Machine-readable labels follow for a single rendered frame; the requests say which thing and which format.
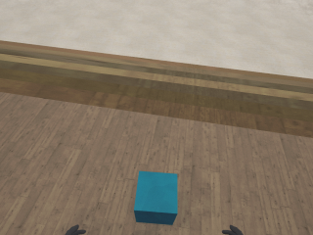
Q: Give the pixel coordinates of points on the right robot hand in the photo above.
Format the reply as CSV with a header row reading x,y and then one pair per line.
x,y
234,231

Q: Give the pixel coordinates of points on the left robot hand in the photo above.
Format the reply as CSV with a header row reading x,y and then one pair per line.
x,y
73,230

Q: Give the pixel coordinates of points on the carton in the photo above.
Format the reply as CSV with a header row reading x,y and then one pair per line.
x,y
156,198

